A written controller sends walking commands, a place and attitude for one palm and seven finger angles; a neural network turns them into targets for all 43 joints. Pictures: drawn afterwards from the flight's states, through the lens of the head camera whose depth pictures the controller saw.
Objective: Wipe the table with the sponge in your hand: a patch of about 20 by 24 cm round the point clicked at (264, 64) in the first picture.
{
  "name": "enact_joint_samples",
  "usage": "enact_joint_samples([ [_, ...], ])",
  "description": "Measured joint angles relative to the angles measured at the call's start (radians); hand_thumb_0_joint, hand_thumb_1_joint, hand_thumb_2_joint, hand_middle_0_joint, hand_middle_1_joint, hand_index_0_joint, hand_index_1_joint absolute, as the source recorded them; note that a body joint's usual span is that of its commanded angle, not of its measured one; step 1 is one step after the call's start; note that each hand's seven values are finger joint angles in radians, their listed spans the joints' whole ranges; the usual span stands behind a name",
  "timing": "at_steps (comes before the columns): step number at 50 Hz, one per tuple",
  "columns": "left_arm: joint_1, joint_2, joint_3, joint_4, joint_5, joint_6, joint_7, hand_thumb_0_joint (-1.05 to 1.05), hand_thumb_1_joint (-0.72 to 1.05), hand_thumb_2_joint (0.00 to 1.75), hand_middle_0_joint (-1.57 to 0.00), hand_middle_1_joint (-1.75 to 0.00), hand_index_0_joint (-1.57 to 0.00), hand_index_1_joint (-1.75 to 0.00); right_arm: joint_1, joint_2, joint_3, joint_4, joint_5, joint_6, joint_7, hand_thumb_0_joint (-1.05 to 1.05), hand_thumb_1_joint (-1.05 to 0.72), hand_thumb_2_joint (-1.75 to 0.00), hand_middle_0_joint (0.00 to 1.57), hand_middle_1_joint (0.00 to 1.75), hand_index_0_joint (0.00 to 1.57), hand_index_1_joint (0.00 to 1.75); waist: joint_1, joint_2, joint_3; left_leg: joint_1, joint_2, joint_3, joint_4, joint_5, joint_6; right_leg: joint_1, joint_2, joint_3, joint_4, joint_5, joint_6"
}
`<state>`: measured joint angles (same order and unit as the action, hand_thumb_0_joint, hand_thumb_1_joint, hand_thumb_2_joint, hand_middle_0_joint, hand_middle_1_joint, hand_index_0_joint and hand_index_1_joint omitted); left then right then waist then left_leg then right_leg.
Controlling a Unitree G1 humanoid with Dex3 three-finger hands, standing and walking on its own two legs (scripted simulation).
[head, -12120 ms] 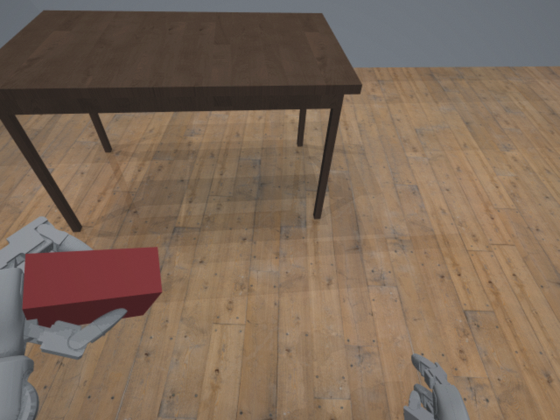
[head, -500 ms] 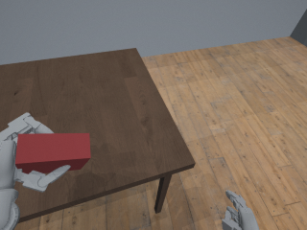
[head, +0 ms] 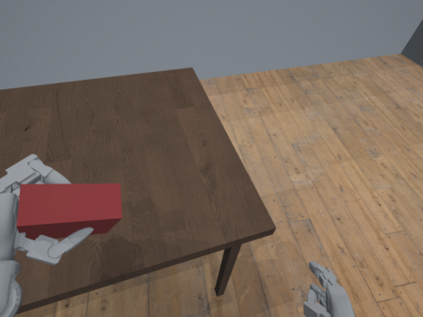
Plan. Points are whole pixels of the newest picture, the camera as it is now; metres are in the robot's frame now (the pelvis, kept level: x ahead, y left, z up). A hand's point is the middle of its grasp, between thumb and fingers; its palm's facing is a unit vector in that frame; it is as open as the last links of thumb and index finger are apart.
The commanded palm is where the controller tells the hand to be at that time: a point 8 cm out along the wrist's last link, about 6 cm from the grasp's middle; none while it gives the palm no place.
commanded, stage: shuffle to correct the standing spot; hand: left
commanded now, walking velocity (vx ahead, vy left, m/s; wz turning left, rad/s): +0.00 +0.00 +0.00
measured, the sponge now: (85, 212) +0.23 +0.21 +0.13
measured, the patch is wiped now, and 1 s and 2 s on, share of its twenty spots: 0.00 0.00 0.00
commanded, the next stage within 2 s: come to a stop and stand still in 0.44 s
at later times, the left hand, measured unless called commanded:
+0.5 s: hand (89, 213) +0.22 +0.19 +0.16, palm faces +0.28 -0.86 -0.43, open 9.4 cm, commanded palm +0.16 +0.24 +0.17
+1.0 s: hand (57, 211) +0.22 +0.24 +0.15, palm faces +0.37 -0.85 -0.36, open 9.4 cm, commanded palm +0.15 +0.26 +0.17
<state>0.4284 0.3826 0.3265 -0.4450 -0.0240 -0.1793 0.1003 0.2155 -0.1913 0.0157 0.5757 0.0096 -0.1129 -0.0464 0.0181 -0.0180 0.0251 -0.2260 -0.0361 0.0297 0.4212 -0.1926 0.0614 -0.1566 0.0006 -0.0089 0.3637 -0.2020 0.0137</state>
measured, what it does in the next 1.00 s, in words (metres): stands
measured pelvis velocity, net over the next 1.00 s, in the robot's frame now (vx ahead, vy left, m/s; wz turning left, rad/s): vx -0.03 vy -0.02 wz -0.05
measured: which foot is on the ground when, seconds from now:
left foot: down 0.00-1.00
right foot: down 0.00-1.00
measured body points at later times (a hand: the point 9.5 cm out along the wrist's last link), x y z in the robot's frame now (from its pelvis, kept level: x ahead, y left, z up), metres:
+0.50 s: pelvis -0.01 -0.04 +0.00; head +0.02 -0.03 +0.45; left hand +0.19 +0.24 +0.18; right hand +0.16 -0.27 -0.08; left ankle +0.02 +0.07 -0.74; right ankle +0.00 -0.13 -0.74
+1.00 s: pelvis -0.03 -0.02 +0.00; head +0.00 +0.00 +0.44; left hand +0.19 +0.28 +0.17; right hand +0.14 -0.25 -0.08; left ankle +0.02 +0.07 -0.74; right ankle -0.01 -0.13 -0.74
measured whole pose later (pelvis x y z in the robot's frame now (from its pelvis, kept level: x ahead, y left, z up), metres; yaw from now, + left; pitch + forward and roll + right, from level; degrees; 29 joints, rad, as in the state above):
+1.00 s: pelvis -0.03 -0.02 +0.00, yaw -3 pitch +0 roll -1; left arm 0.32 0.40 0.38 -0.36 -0.05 -0.23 0.10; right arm 0.22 -0.21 0.00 0.60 0.01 -0.17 -0.01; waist 0.04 -0.03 0.06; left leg -0.27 -0.03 0.03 0.46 -0.19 0.05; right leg -0.24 0.04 0.03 0.43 -0.19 -0.01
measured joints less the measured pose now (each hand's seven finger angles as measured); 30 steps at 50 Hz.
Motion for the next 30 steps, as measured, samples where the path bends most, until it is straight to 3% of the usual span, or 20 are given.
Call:
enact_joint_samples([
  [6, 0.012, 0.003, 0.011, 0.009, -0.005, 0.006, -0.001, -0.01, -0.42, 1.01, -0.8, -1.38, -0.8, -1.38, -0.001, 0.003, 0.004, 0.001, 0.0, 0.004, 0.002, 0.01, -0.9, -0.9, 0.2, 0.3, 0.21, 0.3, 0.002, 0.007, -0.001, 0.001, -0.001, 0.0, -0.005, -0.002, 0.0, 0.002, -0.001, 0.0, -0.007, -0.001, 0.001],
  [14, -0.017, 0.005, 0.013, -0.007, -0.018, 0.02, -0.009, -0.01, -0.42, 1.01, -0.8, -1.38, -0.8, -1.38, -0.011, 0.017, -0.003, -0.015, 0.0, 0.013, 0.008, 0.01, -0.9, -0.9, 0.2, 0.3, 0.21, 0.3, 0.022, -0.014, 0.023, 0.001, 0.014, 0.019, 0.012, -0.012, -0.016, -0.019, 0.012, 0.02, 0.037, -0.017, -0.01],
  [23, 0.017, 0.021, 0.026, -0.065, -0.034, 0.013, -0.022, -0.01, -0.42, 1.01, -0.8, -1.39, -0.8, -1.39, -0.012, 0.016, -0.013, -0.049, 0.007, 0.016, 0.026, 0.01, -0.9, -0.9, 0.2, 0.3, 0.21, 0.3, -0.01, 0.015, 0.035, -0.042, 0.067, -0.005, 0.06, -0.021, -0.053, -0.034, 0.065, -0.002, 0.025, 0.003, -0.049],
  [30, 0.081, 0.029, 0.043, -0.08, -0.057, 0.013, -0.02, -0.01, -0.42, 1.01, -0.8, -1.38, -0.8, -1.38, 0.011, -0.02, -0.039, -0.033, 0.013, 0.024, 0.003, 0.01, -0.9, -0.9, 0.2, 0.3, 0.21, 0.3, -0.01, 0.038, 0.009, -0.087, 0.096, -0.015, 0.113, -0.038, -0.076, -0.077, 0.094, -0.011, 0.071, -0.01, -0.078],
])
